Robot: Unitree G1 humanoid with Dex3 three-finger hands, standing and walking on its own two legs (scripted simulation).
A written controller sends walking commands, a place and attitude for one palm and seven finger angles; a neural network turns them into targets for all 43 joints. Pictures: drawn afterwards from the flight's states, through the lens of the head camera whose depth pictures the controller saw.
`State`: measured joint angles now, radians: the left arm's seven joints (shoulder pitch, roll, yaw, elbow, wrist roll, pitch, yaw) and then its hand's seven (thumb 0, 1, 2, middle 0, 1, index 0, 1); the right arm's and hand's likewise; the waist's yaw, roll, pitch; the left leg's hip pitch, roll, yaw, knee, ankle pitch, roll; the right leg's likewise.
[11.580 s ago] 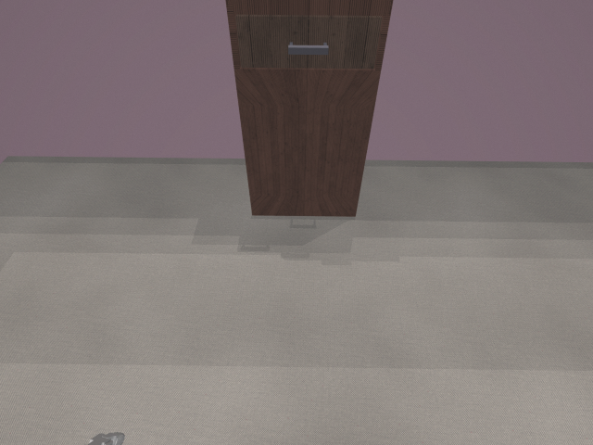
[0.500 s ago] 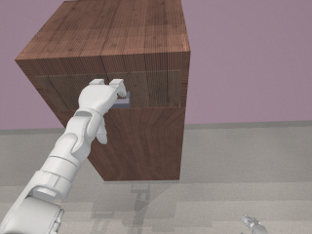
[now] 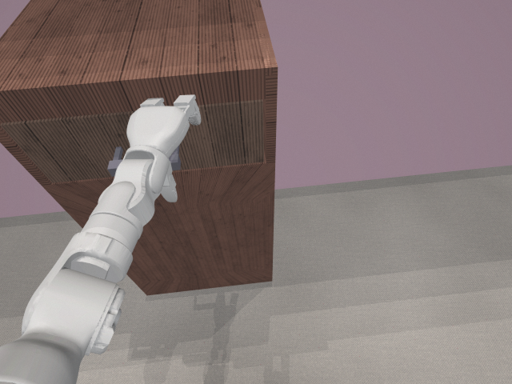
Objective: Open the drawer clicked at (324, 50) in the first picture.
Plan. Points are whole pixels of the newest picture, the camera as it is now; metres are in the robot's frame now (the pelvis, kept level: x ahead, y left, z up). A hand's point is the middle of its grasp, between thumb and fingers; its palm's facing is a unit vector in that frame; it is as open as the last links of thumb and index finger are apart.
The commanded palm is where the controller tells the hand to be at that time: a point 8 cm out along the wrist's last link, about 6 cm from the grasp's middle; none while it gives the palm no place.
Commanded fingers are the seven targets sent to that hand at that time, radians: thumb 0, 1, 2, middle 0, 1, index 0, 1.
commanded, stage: move the hooked fingers above the handle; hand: left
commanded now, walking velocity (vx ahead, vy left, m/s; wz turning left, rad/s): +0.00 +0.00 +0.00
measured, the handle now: (146, 157) +0.51 +0.20 +0.04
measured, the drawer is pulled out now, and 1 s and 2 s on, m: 0.00 0.00 0.00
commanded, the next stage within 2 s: none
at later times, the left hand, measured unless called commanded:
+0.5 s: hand (122, 177) +0.44 +0.21 +0.08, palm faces -0.15 +0.02 -0.99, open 13.8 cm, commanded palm +0.45 +0.20 +0.15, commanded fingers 0.00 -0.50 0.30 -0.30 -1.20 -0.30 -1.20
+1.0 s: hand (159, 145) +0.47 +0.15 +0.11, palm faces -0.02 -0.01 -1.00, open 13.5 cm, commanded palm +0.45 +0.21 +0.15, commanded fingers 0.00 -0.50 0.30 -0.30 -1.20 -0.30 -1.20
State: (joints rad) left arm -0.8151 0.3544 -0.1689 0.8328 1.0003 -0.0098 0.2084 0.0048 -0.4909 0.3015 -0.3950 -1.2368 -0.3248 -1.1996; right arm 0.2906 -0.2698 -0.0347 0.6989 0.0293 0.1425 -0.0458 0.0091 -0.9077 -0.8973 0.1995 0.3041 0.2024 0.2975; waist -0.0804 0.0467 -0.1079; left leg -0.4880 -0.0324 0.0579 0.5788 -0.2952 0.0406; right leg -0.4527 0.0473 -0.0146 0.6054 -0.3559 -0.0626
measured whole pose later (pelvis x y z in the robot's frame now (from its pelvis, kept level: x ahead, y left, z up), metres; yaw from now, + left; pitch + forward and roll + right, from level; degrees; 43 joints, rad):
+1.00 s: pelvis -0.02 +0.01 +0.00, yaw -2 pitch +10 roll +1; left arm -0.95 0.36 -0.15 1.07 1.03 0.18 0.17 0.01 -0.49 0.30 -0.42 -1.23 -0.37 -1.26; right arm 0.25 -0.22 0.05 0.67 0.07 0.18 -0.09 0.01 -0.90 -0.90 0.20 0.30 0.21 0.30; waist -0.12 0.06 -0.11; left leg -0.47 -0.02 0.09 0.55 -0.26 0.05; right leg -0.45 0.06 0.02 0.57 -0.31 -0.05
